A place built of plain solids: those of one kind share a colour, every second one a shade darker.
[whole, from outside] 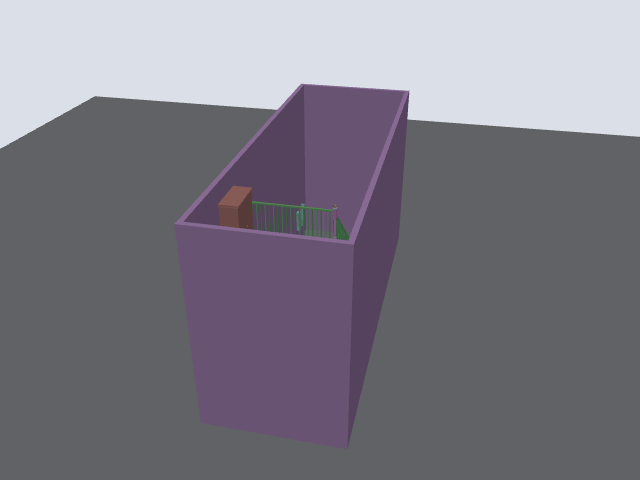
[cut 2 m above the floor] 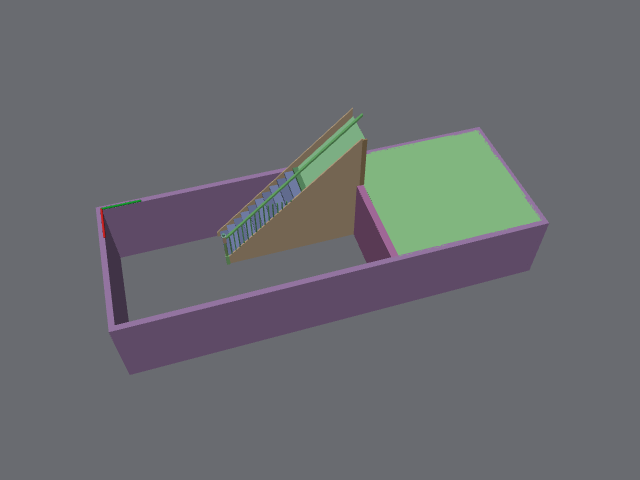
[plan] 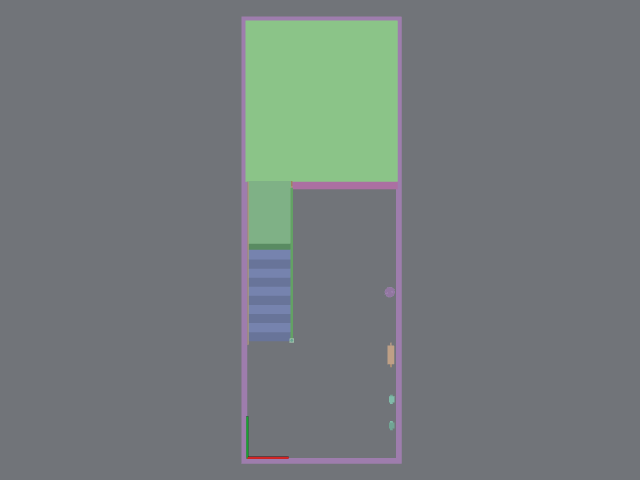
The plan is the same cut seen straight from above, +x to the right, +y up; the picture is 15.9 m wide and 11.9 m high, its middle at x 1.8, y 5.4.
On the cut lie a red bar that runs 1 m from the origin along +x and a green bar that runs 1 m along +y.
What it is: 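A villa's stair hall, a dwelling of no particular year; the hall below, the landing 3.60 m above it, and between them a joiner's timber flight of 18 risers of about 0.200 m on goings of about 0.225 m, 1.05 m clear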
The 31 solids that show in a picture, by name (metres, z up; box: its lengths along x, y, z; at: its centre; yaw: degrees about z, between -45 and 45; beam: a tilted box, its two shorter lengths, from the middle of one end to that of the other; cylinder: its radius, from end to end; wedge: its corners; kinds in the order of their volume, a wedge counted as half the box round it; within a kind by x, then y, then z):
{
 "upper_1": {"box": [3.78, 4.0, 3.65], "at": [1.84, 8.84, 1.77]},
 "wall_1": {"box": [0.15, 11.09, 6.08], "at": [-0.07, 5.39, 2.99]},
 "wall_2": {"box": [3.98, 0.15, 6.08], "at": [1.84, -0.07, 2.99]},
 "wall_3": {"box": [3.98, 0.15, 6.08], "at": [1.84, 10.87, 2.99]},
 "wall_4": {"box": [0.15, 11.09, 6.08], "at": [3.75, 5.39, 2.99]},
 "carriage_1": {"wedge": [[0.03, 2.94, -0.05], [0.03, 2.94, 0.01], [0.03, 6.87, -0.05], [0.03, 6.87, 3.49], [1.09, 2.94, -0.05], [1.09, 2.94, 0.01], [1.09, 6.87, -0.05], [1.09, 6.87, 3.49]]},
 "upper_edge_1": {"box": [2.61, 0.19, 3.65], "at": [2.42, 6.75, 1.77]},
 "wardrobe_1": {"box": [0.55, 1.14, 0.04], "at": [3.4, 8.28, 5.47]},
 "wardrobe_2": {"box": [0.52, 1.07, 1.74], "at": [3.42, 8.28, 4.55]},
 "string_1": {"wedge": [[0.0, 2.81, -0.05], [0.0, 2.81, 0.17], [0.0, 6.84, -0.05], [0.0, 6.84, 3.76], [0.03, 2.81, -0.05], [0.03, 2.81, 0.17], [0.03, 6.84, -0.05], [0.03, 6.84, 3.76]]},
 "string_2": {"wedge": [[1.08, 2.91, -0.05], [1.08, 2.91, 0.26], [1.08, 6.73, -0.05], [1.08, 6.73, 3.66], [1.12, 2.91, -0.05], [1.12, 2.91, 0.26], [1.12, 6.73, -0.05], [1.12, 6.73, 3.66]]},
 "rail_1": {"wedge": [[1.07, 2.95, 1.05], [1.07, 2.95, 1.11], [1.07, 6.7, 4.37], [1.07, 6.7, 4.44], [1.13, 2.95, 1.05], [1.13, 2.95, 1.11], [1.13, 6.7, 4.37], [1.13, 6.7, 4.44]]},
 "rail_2": {"box": [2.5, 0.07, 0.049], "at": [2.39, 6.73, 4.55]},
 "tread_1": {"wedge": [[0.02, 2.89, 0.1], [0.02, 2.89, 0.2], [0.02, 3.17, 0.1], [0.02, 3.17, 0.2], [1.09, 2.89, 0.1], [1.09, 2.89, 0.2], [1.09, 3.17, 0.1], [1.09, 3.17, 0.2]]},
 "tread_2": {"wedge": [[0.02, 3.11, 0.4], [0.02, 3.12, 0.3], [0.02, 3.39, 0.3], [0.02, 3.39, 0.4], [1.09, 3.11, 0.4], [1.09, 3.12, 0.3], [1.09, 3.39, 0.3], [1.09, 3.39, 0.4]]},
 "tread_3": {"wedge": [[0.02, 3.34, 0.5], [0.02, 3.34, 0.6], [0.02, 3.61, 0.5], [0.02, 3.61, 0.6], [1.09, 3.34, 0.5], [1.09, 3.34, 0.6], [1.09, 3.61, 0.5], [1.09, 3.61, 0.6]]},
 "tread_4": {"wedge": [[0.02, 3.56, 0.8], [0.02, 3.57, 0.7], [0.02, 3.84, 0.7], [0.02, 3.84, 0.8], [1.09, 3.56, 0.8], [1.09, 3.57, 0.7], [1.09, 3.84, 0.7], [1.09, 3.84, 0.8]]},
 "tread_5": {"wedge": [[0.02, 3.79, 0.9], [0.02, 3.79, 1.0], [0.02, 4.07, 0.9], [0.02, 4.07, 1.0], [1.09, 3.79, 0.9], [1.09, 3.79, 1.0], [1.09, 4.07, 0.9], [1.09, 4.07, 1.0]]},
 "tread_6": {"wedge": [[0.02, 4.01, 1.2], [0.02, 4.02, 1.1], [0.02, 4.29, 1.1], [0.02, 4.29, 1.2], [1.09, 4.01, 1.2], [1.09, 4.02, 1.1], [1.09, 4.29, 1.1], [1.09, 4.29, 1.2]]},
 "tread_7": {"wedge": [[0.02, 4.24, 1.3], [0.02, 4.24, 1.4], [0.02, 4.52, 1.3], [0.02, 4.52, 1.4], [1.09, 4.24, 1.3], [1.09, 4.24, 1.4], [1.09, 4.52, 1.3], [1.09, 4.52, 1.4]]},
 "tread_8": {"wedge": [[0.02, 4.46, 1.6], [0.02, 4.47, 1.5], [0.02, 4.74, 1.5], [0.02, 4.74, 1.6], [1.09, 4.46, 1.6], [1.09, 4.47, 1.5], [1.09, 4.74, 1.5], [1.09, 4.74, 1.6]]},
 "tread_9": {"wedge": [[0.02, 4.69, 1.7], [0.02, 4.69, 1.8], [0.02, 4.97, 1.7], [0.02, 4.97, 1.8], [1.09, 4.69, 1.7], [1.09, 4.69, 1.8], [1.09, 4.97, 1.7], [1.09, 4.97, 1.8]]},
 "tread_10": {"wedge": [[0.02, 4.91, 2.0], [0.02, 4.92, 1.9], [0.02, 5.19, 1.9], [0.02, 5.19, 2.0], [1.09, 4.91, 2.0], [1.09, 4.92, 1.9], [1.09, 5.19, 1.9], [1.09, 5.19, 2.0]]},
 "radiator_1": {"box": [0.17, 0.47, 0.68], "at": [3.56, 2.55, 0.43]},
 "coat_pegs_1": {"box": [0.14, 0.15, 0.93], "at": [3.58, 0.8, 1.09]},
 "coat_pegs_2": {"box": [0.14, 0.15, 0.78], "at": [3.58, 1.45, 1.17]},
 "stick_bin_1": {"cylinder": 0.12, "from": [3.53, 4.11, 0.02], "to": [3.53, 4.11, 0.58]},
 "riser_1": {"wedge": [[0.02, 5.16, 1.97], [0.02, 5.16, 2.11], [0.02, 5.42, 2.08], [0.02, 5.42, 2.11], [1.09, 5.16, 1.97], [1.09, 5.16, 2.11], [1.09, 5.42, 2.08], [1.09, 5.42, 2.11]]},
 "apron_1": {"wedge": [[1.08, 6.73, -0.05], [1.08, 6.73, 3.6], [1.08, 6.87, -0.05], [1.08, 6.87, 3.6], [1.12, 6.73, -0.05], [1.12, 6.73, 3.6], [1.12, 6.87, -0.05], [1.12, 6.87, 3.6]]},
 "newel_head_shaft_1": {"cylinder": 0.039, "from": [1.1, 6.73, 3.73], "to": [1.1, 6.73, 4.31]},
 "bal_1": {"box": [0.032, 0.032, 0.94], "at": [1.25, 6.73, 4.05]}
}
